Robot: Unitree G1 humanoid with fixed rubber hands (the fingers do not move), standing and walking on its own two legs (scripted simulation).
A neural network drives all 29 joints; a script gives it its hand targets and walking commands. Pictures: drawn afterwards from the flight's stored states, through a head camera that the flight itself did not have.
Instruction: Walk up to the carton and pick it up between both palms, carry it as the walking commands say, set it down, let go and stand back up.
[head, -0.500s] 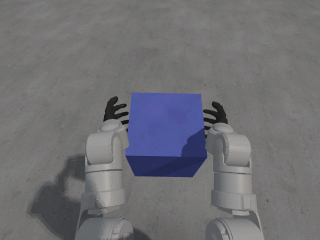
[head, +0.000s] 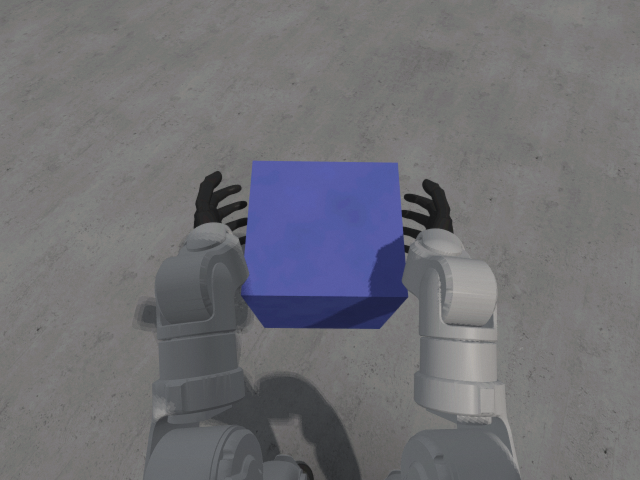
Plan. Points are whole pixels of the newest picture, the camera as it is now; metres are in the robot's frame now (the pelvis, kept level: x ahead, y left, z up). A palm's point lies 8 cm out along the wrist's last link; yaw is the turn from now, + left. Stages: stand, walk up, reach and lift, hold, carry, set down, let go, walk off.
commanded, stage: carry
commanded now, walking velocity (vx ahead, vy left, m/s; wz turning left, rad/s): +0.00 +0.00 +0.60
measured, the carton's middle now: (323, 254) +0.40 +0.02 +0.01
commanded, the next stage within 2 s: none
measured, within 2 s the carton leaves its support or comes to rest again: neither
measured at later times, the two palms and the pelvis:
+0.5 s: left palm (99, 297) +0.29 +0.24 +0.11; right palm (336, 240) +0.37 +0.00 +0.10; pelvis -0.01 +0.00 +0.00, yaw +18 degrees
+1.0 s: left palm out of the picture +0.16 +0.30 +0.10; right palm (237, 289) +0.31 +0.10 +0.10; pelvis -0.05 -0.02 +0.00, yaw +35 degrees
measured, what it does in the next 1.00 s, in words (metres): steps on the spot, turning left: right foot, then left foot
